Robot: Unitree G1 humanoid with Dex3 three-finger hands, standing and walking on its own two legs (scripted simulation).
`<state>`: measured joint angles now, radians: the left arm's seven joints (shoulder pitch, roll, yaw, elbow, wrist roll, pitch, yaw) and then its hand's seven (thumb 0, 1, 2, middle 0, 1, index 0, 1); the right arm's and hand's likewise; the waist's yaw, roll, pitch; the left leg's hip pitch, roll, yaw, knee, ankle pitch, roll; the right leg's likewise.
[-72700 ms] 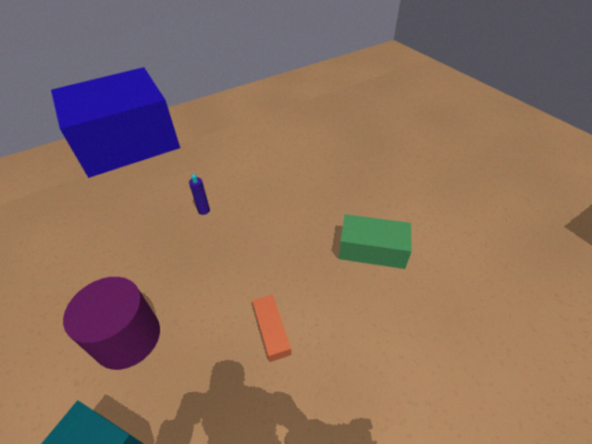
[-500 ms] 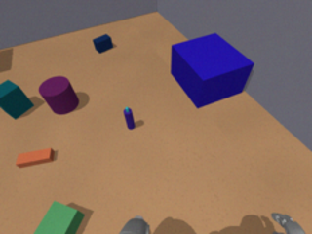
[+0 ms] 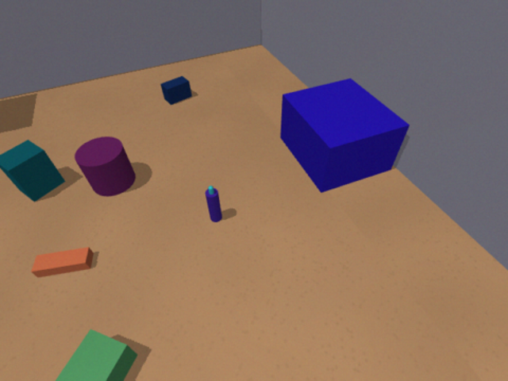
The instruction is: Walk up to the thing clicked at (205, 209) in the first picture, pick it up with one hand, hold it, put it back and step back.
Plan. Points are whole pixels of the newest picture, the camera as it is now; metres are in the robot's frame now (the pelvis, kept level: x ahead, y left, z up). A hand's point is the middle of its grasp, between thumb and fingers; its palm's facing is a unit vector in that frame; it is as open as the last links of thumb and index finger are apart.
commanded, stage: step back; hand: left
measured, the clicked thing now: (213, 202) +1.00 +0.23 -0.65
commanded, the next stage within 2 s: stand in 0.60 s
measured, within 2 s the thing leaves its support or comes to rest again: neither
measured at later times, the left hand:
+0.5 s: hand out of the picture +0.12 +0.28 -0.15, palm faces +0.01 -0.94 -0.35, open 7.4 cm
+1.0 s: hand out of the picture +0.13 +0.27 -0.14, palm faces -0.03 -0.94 -0.33, open 7.4 cm
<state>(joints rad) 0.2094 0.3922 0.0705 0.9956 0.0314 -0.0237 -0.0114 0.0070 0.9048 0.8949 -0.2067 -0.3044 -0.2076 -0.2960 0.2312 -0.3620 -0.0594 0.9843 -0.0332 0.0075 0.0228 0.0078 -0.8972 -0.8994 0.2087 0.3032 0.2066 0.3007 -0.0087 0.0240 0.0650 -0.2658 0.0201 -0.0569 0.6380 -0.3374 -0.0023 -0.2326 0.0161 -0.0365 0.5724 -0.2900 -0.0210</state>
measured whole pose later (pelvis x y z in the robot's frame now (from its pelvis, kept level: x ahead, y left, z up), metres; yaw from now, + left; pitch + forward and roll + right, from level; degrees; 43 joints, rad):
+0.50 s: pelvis +0.04 +0.02 +0.01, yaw +0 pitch -2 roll -1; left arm 0.13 0.37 0.02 1.05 0.00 -0.02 0.00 0.01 0.90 0.89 -0.21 -0.30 -0.21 -0.30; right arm 0.04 -0.32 -0.02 1.06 -0.02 -0.01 0.01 0.01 -0.90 -0.90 0.21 0.30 0.20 0.30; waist 0.02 -0.01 0.08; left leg -0.28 0.04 0.02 0.54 -0.23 -0.01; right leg -0.16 -0.01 -0.01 0.52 -0.33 0.02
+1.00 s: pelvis +0.04 +0.02 +0.02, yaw -1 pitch -4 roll +0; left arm 0.09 0.35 0.00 1.13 0.00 -0.02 -0.01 0.01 0.90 0.89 -0.21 -0.30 -0.21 -0.30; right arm 0.07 -0.35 -0.02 1.16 -0.01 -0.01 0.01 0.01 -0.90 -0.90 0.20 0.30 0.20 0.30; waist -0.01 0.00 0.06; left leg -0.15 0.03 0.05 0.33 -0.12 -0.01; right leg -0.05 -0.02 0.01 0.34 -0.22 0.02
